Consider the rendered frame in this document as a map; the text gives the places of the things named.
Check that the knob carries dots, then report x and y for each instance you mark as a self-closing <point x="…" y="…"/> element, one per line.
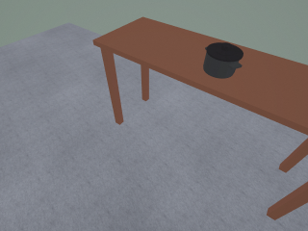
<point x="225" y="46"/>

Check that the lid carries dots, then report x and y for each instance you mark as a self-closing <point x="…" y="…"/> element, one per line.
<point x="233" y="55"/>

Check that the pot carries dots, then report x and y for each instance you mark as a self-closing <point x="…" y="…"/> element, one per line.
<point x="219" y="69"/>

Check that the table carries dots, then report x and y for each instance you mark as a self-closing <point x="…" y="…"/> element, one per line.
<point x="267" y="85"/>

